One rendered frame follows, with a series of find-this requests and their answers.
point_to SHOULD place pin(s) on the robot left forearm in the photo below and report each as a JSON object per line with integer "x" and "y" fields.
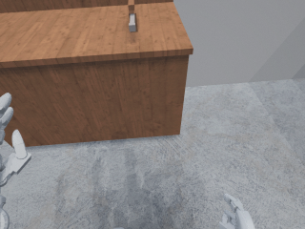
{"x": 4, "y": 216}

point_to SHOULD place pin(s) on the right robot hand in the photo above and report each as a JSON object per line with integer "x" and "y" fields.
{"x": 241, "y": 220}

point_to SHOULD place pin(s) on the left robot hand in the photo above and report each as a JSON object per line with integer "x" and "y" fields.
{"x": 18, "y": 160}

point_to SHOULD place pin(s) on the tap lever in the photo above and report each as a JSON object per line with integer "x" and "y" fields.
{"x": 132, "y": 26}

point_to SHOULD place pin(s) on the counter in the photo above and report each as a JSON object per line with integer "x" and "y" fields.
{"x": 76, "y": 73}

